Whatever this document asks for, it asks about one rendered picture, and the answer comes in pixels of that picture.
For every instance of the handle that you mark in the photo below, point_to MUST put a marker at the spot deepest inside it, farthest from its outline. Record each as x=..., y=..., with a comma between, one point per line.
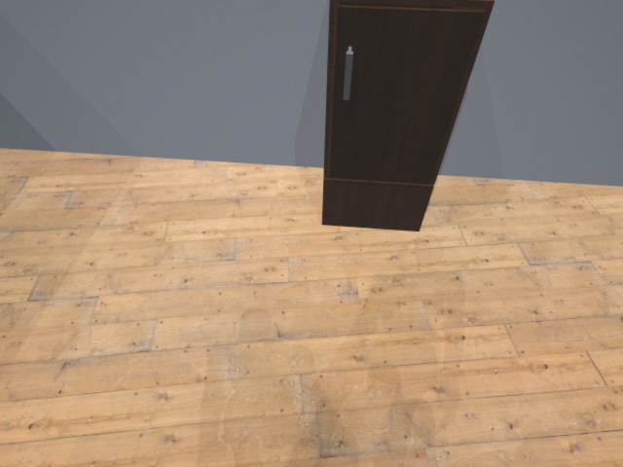
x=349, y=58

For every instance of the cupboard door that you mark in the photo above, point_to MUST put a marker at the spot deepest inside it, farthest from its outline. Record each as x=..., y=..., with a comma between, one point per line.
x=407, y=71

